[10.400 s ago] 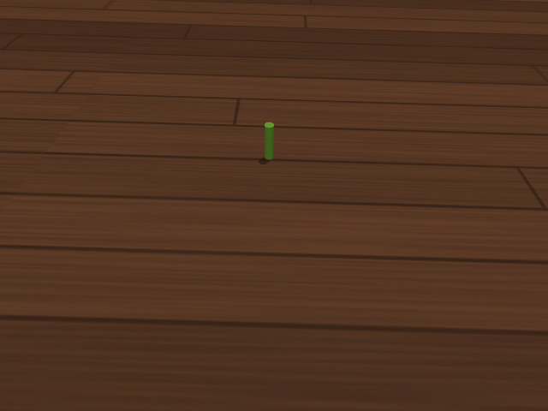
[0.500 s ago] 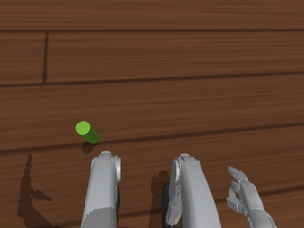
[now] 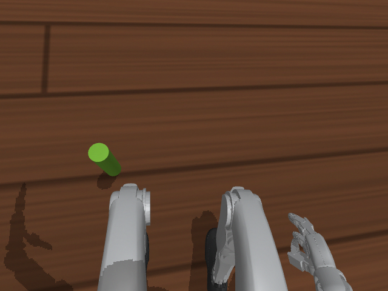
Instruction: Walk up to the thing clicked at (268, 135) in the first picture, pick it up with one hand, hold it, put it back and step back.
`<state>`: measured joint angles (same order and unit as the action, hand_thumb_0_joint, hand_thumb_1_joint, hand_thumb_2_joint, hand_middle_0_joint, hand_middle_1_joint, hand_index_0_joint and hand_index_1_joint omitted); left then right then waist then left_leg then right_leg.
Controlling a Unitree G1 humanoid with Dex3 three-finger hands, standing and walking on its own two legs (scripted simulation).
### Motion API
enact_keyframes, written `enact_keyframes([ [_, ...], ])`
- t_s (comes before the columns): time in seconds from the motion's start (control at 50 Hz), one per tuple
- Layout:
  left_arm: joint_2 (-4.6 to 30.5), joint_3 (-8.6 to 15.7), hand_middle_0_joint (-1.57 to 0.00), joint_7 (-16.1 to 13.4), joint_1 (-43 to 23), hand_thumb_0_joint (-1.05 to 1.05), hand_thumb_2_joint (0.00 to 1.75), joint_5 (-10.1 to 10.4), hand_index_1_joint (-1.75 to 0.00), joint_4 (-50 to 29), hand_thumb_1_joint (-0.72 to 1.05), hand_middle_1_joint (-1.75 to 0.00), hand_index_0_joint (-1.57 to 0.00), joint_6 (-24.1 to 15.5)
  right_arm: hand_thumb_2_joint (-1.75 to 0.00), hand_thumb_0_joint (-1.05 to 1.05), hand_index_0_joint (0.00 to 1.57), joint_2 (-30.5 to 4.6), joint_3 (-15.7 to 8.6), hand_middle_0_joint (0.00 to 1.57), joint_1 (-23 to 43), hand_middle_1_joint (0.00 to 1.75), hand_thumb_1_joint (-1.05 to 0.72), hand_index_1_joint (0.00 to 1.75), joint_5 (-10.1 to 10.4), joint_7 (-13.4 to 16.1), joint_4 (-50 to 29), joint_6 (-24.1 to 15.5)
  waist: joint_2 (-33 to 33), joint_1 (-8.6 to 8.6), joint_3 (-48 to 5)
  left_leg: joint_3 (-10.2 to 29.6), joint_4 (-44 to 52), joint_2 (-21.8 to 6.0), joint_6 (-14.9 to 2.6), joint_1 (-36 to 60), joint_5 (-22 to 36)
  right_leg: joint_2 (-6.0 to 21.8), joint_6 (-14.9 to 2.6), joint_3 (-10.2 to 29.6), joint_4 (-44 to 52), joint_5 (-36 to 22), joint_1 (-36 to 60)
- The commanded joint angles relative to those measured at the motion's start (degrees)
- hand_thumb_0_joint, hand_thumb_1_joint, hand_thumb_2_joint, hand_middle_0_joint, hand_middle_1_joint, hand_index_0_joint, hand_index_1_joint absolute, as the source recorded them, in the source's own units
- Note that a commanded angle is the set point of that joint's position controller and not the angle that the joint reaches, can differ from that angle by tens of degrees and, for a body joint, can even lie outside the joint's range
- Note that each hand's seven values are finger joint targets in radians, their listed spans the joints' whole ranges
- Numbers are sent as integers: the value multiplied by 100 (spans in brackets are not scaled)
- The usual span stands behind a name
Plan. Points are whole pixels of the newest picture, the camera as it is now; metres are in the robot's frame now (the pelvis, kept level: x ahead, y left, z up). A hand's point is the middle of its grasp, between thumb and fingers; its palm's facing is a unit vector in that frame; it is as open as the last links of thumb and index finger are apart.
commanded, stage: go down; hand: left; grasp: from the side
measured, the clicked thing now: (107, 161) +0.40 +0.24 -0.33
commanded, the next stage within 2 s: approach in 0.48 s
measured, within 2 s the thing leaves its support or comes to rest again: neither
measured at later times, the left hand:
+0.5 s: hand out of the picture +0.32 +0.41 -0.03, palm faces +0.16 -0.98 -0.12, open 17.7 cm
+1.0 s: hand (23, 170) +0.34 +0.38 -0.16, palm faces +0.17 -0.99 +0.02, open 17.7 cm
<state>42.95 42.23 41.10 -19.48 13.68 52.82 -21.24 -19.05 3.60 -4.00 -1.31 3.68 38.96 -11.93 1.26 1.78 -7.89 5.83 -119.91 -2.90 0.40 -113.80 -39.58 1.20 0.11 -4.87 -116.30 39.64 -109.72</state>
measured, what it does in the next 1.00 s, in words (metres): lowers itself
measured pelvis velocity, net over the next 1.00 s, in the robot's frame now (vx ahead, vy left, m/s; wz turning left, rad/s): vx -0.01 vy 0.00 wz -0.06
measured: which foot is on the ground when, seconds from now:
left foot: down 0.00-1.00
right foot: down 0.00-1.00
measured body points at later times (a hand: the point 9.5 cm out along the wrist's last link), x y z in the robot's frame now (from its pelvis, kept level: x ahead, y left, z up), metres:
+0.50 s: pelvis +0.00 +0.00 -0.02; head +0.20 +0.06 +0.37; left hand +0.31 +0.46 -0.02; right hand +0.18 -0.27 -0.13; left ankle +0.08 +0.13 -0.40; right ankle +0.09 -0.12 -0.40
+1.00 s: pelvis -0.01 +0.00 -0.10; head +0.20 +0.09 +0.29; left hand +0.32 +0.43 -0.16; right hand +0.18 -0.27 -0.18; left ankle +0.08 +0.13 -0.40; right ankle +0.09 -0.12 -0.40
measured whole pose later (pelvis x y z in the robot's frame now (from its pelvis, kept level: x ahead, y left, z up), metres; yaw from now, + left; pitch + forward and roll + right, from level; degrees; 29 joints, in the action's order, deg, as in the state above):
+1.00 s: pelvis -0.01 +0.00 -0.10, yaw -3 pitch +27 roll -8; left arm 44.1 46.0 46.5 -28.0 20.2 68.8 -39.5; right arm -21.0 9.4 1.1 -6.5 1.1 40.4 -13.4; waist 6.3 4.7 0.3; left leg 9.6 -138.5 -3.1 0.8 -126.0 -40.6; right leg -0.1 0.3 -6.8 -133.0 39.3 -121.2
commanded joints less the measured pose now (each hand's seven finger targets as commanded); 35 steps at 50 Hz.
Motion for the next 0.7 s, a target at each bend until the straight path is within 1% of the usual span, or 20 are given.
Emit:
enact_keyframes([
  [0.0, 2335, 591, -6, -21, -624, 0, 8, 192, -8, -914, -61, -6, -4, -305, -91, 0, 20, -1274, -452, 20, -519, 30, -92, 30, 31, 118, -425, -183, -1122, -308, -3151, -99, 1716, 87, -172, 2472, 590, -207, -241, 34, 1190, -575, 1338],
  [0.06, 2348, 584, -6, 28, -723, 0, 8, 213, -8, -860, -61, -6, -4, -309, -91, 0, 20, -1296, -452, 20, -551, 30, -92, 30, 27, 118, -413, -195, -1175, -240, -3230, -125, 1620, 101, -168, 2392, 637, -197, -243, 27, 1115, -618, 1360],
  [0.1, 2399, 597, -6, 55, -680, 0, 9, 228, -8, -835, -61, -7, -4, -308, -91, 0, 20, -1305, -428, 20, -532, 30, -92, 30, 34, 129, -420, -203, -1118, -306, -3310, -150, 1556, 110, -177, 2437, 740, -203, -246, 40, 1113, -669, 1330],
  [0.12, 2511, 644, -6, 55, -796, 0, 9, 230, -8, -882, -61, -6, -4, -326, -91, 0, 20, -1289, -421, 20, -580, 30, -92, 30, 31, 122, -393, -206, -1093, -256, -3311, -174, 1494, 119, -180, 2316, 778, -198, -239, 57, 1109, -670, 1424],
  [0.14, 2514, 642, -6, 71, -789, 0, 8, 239, -8, -920, -61, -6, -4, -335, -91, 0, 20, -1301, -426, 20, -583, 30, -92, 30, 33, 130, -402, -208, -1150, -294, -3359, -177, 1497, 119, -179, 2355, 826, -199, -248, 57, 1084, -718, 1391],
  [0.16, 2368, 611, -6, 98, -635, 0, 10, 250, -9, -725, -61, -7, -4, -311, -91, 0, 20, -1313, -417, 20, -585, 30, -92, 30, 28, 125, -370, -203, -1155, -296, -3342, -158, 1468, 115, -172, 2480, 1005, -205, -257, 27, 1025, -843, 1317],
  [0.18, 2421, 609, -6, 106, -766, 0, 9, 243, -9, -813, -61, -6, -4, -312, -91, 0, 20, -1312, -414, 20, -575, 30, -92, 30, 19, 129, -372, -213, -1206, -283, -3328, -182, 1409, 120, -174, 2456, 1038, -202, -264, 39, 1010, -857, 1285],
  [0.22, 2450, 618, -6, 138, -861, 0, 9, 241, -9, -766, -61, -7, -4, -314, -91, 0, 20, -1333, -420, 20, -599, 30, -92, 30, 25, 126, -344, -206, -1218, -222, -3224, -137, 1436, 113, -173, 2394, 910, -197, -261, 6, 966, -800, 1198],
  [0.24, 2533, 694, -6, 126, -792, 0, 8, 229, -7, -714, -61, -5, -4, -309, -91, 0, 20, -1334, -413, 20, -641, 30, -92, 30, 26, 122, -348, -201, -1163, -255, -3228, -127, 1440, 111, -168, 2384, 885, -201, -255, -8, 947, -770, 1213],
  [0.26, 2532, 660, -6, 154, -888, 0, 9, 229, -8, -845, -61, -6, -4, -338, -91, 0, 20, -1344, -415, 20, -586, 30, -92, 30, 20, 123, -337, -192, -1290, -283, -3231, -115, 1457, 97, -160, 2446, 812, -195, -260, -4, 906, -739, 1106],
  [0.34, 2612, 757, -6, 178, -810, 0, 8, 241, -7, -684, -61, -5, -4, -341, -91, 0, 20, -1370, -392, 20, -573, 30, -92, 30, 21, 117, -364, -189, -1296, -306, -3226, -85, 1462, 106, -145, 2388, 753, -195, -262, -40, 814, -690, 1067],
  [0.36, 2663, 755, -6, 194, -934, 0, 8, 257, -7, -734, -61, -5, -4, -353, -91, 0, 20, -1360, -384, 20, -566, 30, -93, 30, 27, 117, -388, -192, -1217, -261, -3212, -102, 1405, 108, -160, 2275, 694, -201, -260, -29, 834, -628, 1037],
  [0.42, 2677, 751, -6, 249, -1007, 0, 8, 280, -7, -717, -61, -6, -4, -388, -91, 0, 20, -1376, -387, 20, -562, 30, -92, 30, 14, 120, -354, -200, -1234, -256, -3219, -152, 1332, 118, -177, 2177, 676, -200, -256, 0, 806, -624, 1077],
  [0.46, 2641, 772, -6, 280, -808, 0, 8, 283, -7, -502, -61, -5, -4, -355, -91, 0, 20, -1377, -385, 20, -583, 30, -93, 30, 4, 118, -346, -203, -1187, -259, -3240, -185, 1252, 124, -177, 2191, 763, -203, -249, 0, 815, -668, 1106],
  [0.48, 2720, 748, -5, 295, -1036, 0, 9, 286, -7, -681, -61, -5, -3, -384, -91, 0, 20, -1374, -376, 20, -596, 30, -92, 30, 4, 110, -344, -199, -1207, -215, -3216, -191, 1248, 123, -176, 2106, 711, -200, -250, 10, 813, -622, 1110],
  [0.56, 2724, 820, -8, 348, -933, 0, 12, 302, -11, -564, -61, -7, -3, -400, -92, 0, 20, -1405, -356, 20, -598, 30, -94, 30, -1, 110, -298, -192, -1301, -247, -3322, -139, 1164, 124, -156, 2313, 1083, -193, -269, -44, 630, -892, 979],
  [0.58, 2771, 823, -8, 367, -1008, 0, 5, 325, -8, -563, -61, -5, -4, -408, -91, 0, 20, -1419, -366, 20, -569, 30, -91, 30, 10, 107, -314, -196, -1216, -218, -3245, -130, 1150, 119, -173, 2222, 899, -205, -265, -42, 662, -748, 891],
  [0.6, 2769, 904, -8, 388, -999, 0, 4, 354, -9, -488, -61, -6, -5, -450, -91, 0, 20, -1432, -362, 20, -570, 30, -91, 30, 7, 103, -292, -195, -1261, -221, -3203, -101, 1141, 117, -157, 2222, 926, -200, -271, -61, 578, -775, 841],
  [0.64, 2447, 818, -8, 456, -925, 0, 3, 432, -10, -129, -61, -7, -5, -529, -91, 0, 20, -1402, -328, 20, -497, 30, -92, 30, -14, 84, -260, -220, -1186, -137, -2921, -67, 1054, 113, -155, 2021, 839, -208, -277, -92, 467, -711, 604],
  [0.68, 2325, 793, -8, 518, -1059, 0, 4, 544, -10, 155, -61, -7, -5, -702, -91, 0, 20, -1362, -277, 20, -460, 30, -92, 30, -42, 58, -244, -253, -798, -46, -2671, -133, 795, 125, -201, 1577, 707, -235, -250, -81, 465, -603, 628],
])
